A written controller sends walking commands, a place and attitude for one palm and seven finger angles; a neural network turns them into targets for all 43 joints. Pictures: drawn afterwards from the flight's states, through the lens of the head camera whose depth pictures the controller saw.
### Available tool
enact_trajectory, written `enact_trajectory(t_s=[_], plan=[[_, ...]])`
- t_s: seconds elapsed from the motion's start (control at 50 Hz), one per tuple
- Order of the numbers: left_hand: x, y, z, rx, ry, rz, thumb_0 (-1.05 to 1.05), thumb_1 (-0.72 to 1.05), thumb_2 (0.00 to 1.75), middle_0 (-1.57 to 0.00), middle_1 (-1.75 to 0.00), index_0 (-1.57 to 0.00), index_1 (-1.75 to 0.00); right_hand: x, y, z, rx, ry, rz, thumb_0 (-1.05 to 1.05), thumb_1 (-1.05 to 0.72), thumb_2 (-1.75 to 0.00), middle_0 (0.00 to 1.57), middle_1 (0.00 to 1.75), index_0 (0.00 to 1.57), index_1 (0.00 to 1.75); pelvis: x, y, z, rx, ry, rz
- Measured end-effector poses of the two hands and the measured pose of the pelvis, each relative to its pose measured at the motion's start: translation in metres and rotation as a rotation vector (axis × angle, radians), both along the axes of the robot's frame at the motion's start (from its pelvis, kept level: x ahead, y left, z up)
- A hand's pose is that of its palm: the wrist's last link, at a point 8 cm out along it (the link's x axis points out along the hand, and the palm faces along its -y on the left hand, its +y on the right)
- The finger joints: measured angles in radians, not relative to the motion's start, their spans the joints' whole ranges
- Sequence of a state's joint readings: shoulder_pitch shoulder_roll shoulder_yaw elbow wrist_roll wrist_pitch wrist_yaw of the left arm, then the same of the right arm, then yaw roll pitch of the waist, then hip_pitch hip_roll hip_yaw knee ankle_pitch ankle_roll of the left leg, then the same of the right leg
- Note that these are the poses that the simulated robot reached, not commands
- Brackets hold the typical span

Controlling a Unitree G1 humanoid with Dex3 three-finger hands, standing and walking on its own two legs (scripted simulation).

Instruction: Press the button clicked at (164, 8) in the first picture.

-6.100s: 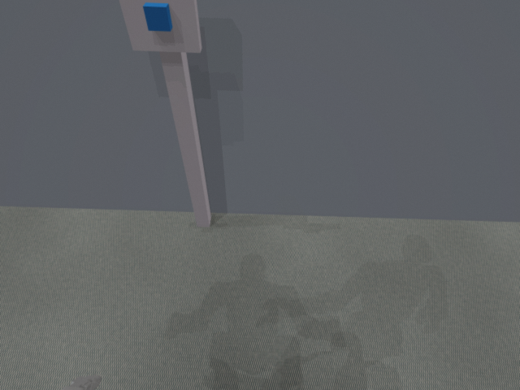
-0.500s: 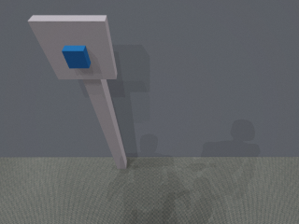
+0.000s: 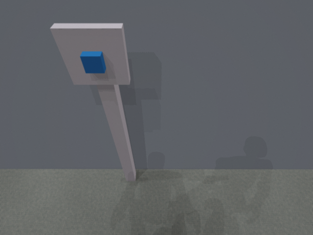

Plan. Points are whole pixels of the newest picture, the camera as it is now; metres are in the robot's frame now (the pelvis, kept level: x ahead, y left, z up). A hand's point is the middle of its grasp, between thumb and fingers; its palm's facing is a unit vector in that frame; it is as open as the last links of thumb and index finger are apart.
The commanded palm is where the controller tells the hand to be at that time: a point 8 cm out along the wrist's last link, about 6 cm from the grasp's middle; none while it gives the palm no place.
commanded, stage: look again from close up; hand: left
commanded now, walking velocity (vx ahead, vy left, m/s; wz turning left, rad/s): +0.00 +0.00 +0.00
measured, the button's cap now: (94, 61) +0.52 +0.21 +0.17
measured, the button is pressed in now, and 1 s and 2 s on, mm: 0 0 0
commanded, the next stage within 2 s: raise the hand and make a fist in 0.54 s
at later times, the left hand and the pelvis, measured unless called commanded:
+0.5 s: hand out of the picture +0.04 +0.16 -0.17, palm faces +0.02 -0.98 -0.20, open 7.3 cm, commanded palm none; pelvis +0.02 -0.02 +0.00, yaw +0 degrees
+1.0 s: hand (100, 215) +0.17 +0.15 -0.01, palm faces +0.03 -1.00 -0.01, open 5.9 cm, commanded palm +0.14 +0.22 -0.01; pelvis -0.02 -0.03 -0.05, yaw +2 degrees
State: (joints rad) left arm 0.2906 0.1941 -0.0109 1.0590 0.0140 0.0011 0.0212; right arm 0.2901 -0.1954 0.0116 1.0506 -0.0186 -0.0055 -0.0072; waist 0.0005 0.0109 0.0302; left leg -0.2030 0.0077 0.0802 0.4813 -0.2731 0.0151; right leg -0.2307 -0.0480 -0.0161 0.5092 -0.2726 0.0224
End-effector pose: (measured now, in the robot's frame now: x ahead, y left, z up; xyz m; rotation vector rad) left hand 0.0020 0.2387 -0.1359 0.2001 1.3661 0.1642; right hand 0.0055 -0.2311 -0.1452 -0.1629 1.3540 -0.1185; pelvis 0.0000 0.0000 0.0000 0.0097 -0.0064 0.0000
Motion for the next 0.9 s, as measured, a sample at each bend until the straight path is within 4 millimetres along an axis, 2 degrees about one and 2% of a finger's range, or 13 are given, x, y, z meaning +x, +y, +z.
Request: enact_trajectory(t_s=[0.08, 0.18, 0.32, 0.48, 0.66, 0.68, 0.7, 0.78, 0.82, 0.86, 0.9], plan=[[-0.007, -0.006, -0.002, -0.009, 0.036, 0.011, 0.01, 0.91, 0.90, -0.20, -0.30, -0.20, -0.30, -0.010, -0.001, -0.001, -0.001, 0.050, -0.008, 0.00, -0.92, -0.90, 0.20, 0.30, 0.20, 0.30, 0.004, -0.002, 0.000, 0.000, 0.000, 0.002], [-0.004, -0.015, -0.005, -0.026, 0.050, 0.017, 0.01, 0.91, 0.90, -0.20, -0.30, -0.20, -0.30, -0.011, 0.000, -0.001, 0.003, 0.074, -0.016, 0.00, -0.91, -0.90, 0.20, 0.30, 0.20, 0.29, 0.009, -0.006, 0.000, 0.000, -0.002, 0.003], [0.013, -0.028, -0.009, -0.047, 0.023, 0.013, 0.01, 0.91, 0.90, -0.20, -0.30, -0.20, -0.30, 0.005, 0.002, -0.002, 0.012, 0.051, -0.019, 0.00, -0.91, -0.90, 0.20, 0.30, 0.20, 0.29, 0.016, -0.011, 0.000, 0.000, -0.004, 0.003], [0.030, -0.028, -0.008, -0.034, -0.007, 0.015, 0.01, 0.92, 0.90, -0.20, -0.30, -0.20, -0.30, 0.023, -0.004, -0.002, 0.002, 0.021, -0.015, 0.01, -0.92, -0.90, 0.20, 0.30, 0.20, 0.30, 0.023, -0.015, 0.000, 0.000, -0.005, 0.003], [0.039, -0.030, -0.006, -0.021, -0.022, 0.015, 0.00, 0.91, 0.90, -0.20, -0.30, -0.20, -0.30, 0.033, -0.012, -0.002, -0.002, 0.013, -0.011, 0.01, -0.92, -0.90, 0.20, 0.30, 0.20, 0.29, 0.028, -0.020, 0.000, -0.004, 0.002, 0.005], [0.048, -0.029, 0.000, -0.022, -0.078, 0.067, 0.01, 0.92, 0.89, -0.20, -0.30, -0.20, -0.30, 0.037, -0.014, 0.000, -0.008, -0.019, -0.016, 0.01, -0.92, -0.90, 0.20, 0.30, 0.20, 0.30, 0.027, -0.019, -0.001, -0.008, 0.004, 0.006], [0.066, -0.025, 0.014, -0.008, -0.205, 0.096, 0.01, 0.92, 0.89, -0.21, -0.30, -0.20, -0.30, 0.043, -0.016, 0.004, -0.024, -0.084, -0.010, 0.01, -0.92, -0.90, 0.20, 0.30, 0.20, 0.30, 0.027, -0.019, -0.001, -0.005, 0.006, 0.005], [0.140, -0.020, 0.095, 0.044, -0.758, 0.113, 0.02, 0.92, 0.89, -0.24, -0.34, -0.23, -0.34, 0.085, -0.027, 0.018, -0.056, -0.374, -0.001, 0.01, -0.92, -0.90, 0.21, 0.30, 0.20, 0.30, 0.022, -0.020, -0.005, 0.004, 0.029, 0.043], [0.167, -0.021, 0.129, 0.027, -1.006, 0.081, 0.02, 0.92, 0.89, -0.27, -0.37, -0.26, -0.37, 0.110, -0.033, 0.025, -0.064, -0.498, 0.019, 0.01, -0.92, -0.90, 0.21, 0.30, 0.20, 0.30, 0.016, -0.021, -0.011, 0.003, 0.060, 0.048], [0.181, -0.026, 0.151, -0.013, -1.209, 0.023, 0.01, 0.92, 0.89, -0.30, -0.41, -0.30, -0.41, 0.135, -0.039, 0.034, -0.068, -0.614, 0.042, 0.01, -0.91, -0.90, 0.20, 0.30, 0.20, 0.30, 0.008, -0.024, -0.019, 0.006, 0.096, 0.041], [0.180, -0.032, 0.157, -0.070, -1.354, -0.060, 0.01, 0.92, 0.90, -0.34, -0.46, -0.34, -0.46, 0.159, -0.043, 0.043, -0.071, -0.718, 0.074, 0.01, -0.91, -0.90, 0.20, 0.30, 0.20, 0.30, 0.000, -0.027, -0.030, 0.009, 0.130, 0.035]])
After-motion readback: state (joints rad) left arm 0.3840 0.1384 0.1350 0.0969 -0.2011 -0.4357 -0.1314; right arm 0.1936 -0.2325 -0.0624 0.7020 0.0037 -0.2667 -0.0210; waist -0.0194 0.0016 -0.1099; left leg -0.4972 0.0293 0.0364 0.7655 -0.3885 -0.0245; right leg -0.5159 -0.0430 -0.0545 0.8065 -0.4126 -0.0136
